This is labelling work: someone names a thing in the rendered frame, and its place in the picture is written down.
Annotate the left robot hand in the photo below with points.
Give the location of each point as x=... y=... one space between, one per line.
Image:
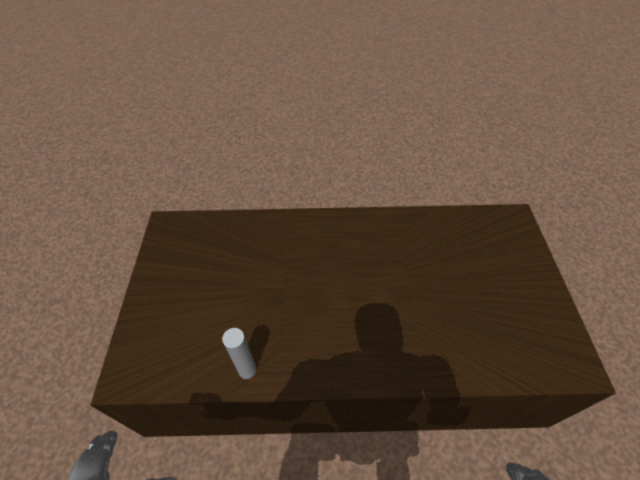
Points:
x=93 y=463

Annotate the right robot hand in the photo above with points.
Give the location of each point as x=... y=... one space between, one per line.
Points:
x=519 y=472

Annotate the can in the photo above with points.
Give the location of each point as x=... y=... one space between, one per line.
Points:
x=239 y=352

